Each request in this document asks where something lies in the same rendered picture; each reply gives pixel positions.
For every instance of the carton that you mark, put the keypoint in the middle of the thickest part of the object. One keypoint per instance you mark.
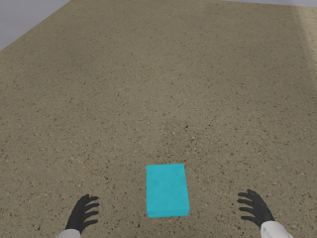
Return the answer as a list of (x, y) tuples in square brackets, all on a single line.
[(167, 194)]

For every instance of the robot left hand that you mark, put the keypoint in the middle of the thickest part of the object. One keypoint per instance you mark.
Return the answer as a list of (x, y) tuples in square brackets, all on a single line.
[(78, 215)]

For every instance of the robot right hand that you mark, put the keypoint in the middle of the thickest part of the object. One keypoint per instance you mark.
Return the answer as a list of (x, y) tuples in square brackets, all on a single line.
[(259, 208)]

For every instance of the right robot forearm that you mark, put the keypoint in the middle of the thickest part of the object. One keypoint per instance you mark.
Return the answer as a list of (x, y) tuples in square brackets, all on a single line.
[(273, 229)]

